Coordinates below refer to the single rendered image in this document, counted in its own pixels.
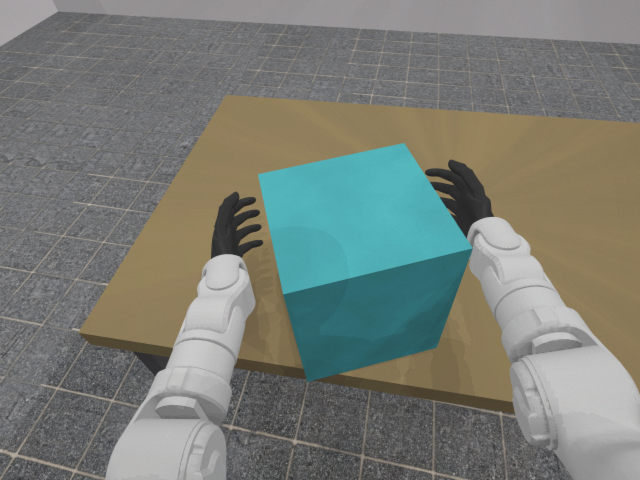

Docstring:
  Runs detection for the left robot hand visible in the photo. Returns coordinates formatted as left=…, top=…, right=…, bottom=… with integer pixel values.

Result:
left=211, top=192, right=263, bottom=259

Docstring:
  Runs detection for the table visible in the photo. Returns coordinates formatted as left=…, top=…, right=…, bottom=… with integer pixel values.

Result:
left=78, top=95, right=640, bottom=414

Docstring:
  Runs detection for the right robot forearm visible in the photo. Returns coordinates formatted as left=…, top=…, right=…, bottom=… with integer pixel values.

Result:
left=467, top=217, right=640, bottom=413

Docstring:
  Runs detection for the right robot hand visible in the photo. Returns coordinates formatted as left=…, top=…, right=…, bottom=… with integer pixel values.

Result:
left=425, top=160, right=494, bottom=238

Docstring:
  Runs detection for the robot right upper arm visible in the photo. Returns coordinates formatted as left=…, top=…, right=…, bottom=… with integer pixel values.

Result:
left=510, top=345, right=640, bottom=480

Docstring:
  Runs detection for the left robot forearm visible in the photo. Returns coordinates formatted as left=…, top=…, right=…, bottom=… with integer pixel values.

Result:
left=105, top=254, right=256, bottom=480

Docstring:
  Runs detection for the robot left upper arm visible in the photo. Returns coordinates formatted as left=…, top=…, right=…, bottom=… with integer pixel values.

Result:
left=107, top=419, right=226, bottom=480

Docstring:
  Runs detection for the carton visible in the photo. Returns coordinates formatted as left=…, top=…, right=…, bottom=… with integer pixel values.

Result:
left=258, top=143, right=473, bottom=382

